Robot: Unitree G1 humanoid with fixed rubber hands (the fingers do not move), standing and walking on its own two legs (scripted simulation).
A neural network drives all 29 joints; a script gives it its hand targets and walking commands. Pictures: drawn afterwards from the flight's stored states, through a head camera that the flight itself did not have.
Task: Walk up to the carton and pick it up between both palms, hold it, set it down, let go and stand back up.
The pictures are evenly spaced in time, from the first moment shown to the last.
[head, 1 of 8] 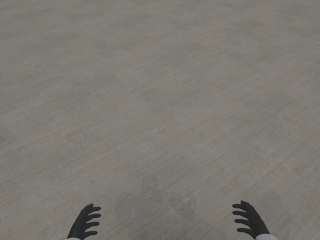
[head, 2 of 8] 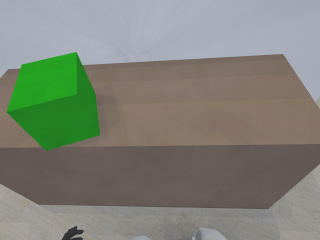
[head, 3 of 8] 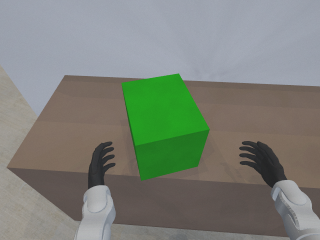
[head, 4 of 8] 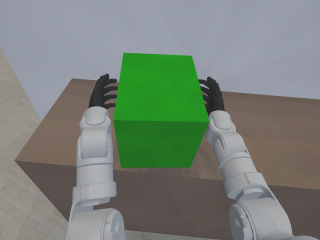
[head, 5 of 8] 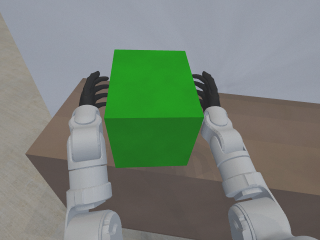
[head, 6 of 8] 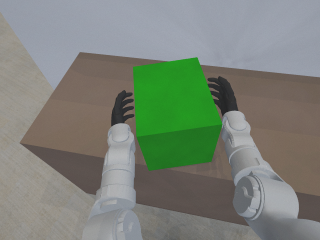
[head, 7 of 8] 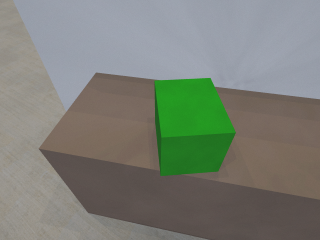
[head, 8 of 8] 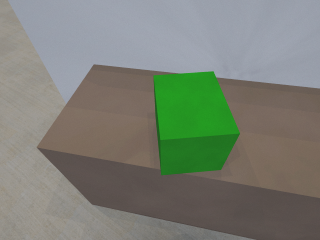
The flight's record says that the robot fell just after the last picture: no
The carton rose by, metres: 0.15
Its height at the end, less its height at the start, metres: +0.00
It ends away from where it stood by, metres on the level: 0.01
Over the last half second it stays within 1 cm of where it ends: yes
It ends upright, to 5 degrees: yes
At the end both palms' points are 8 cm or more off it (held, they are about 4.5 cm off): yes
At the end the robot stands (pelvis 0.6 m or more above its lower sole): yes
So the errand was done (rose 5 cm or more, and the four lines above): yes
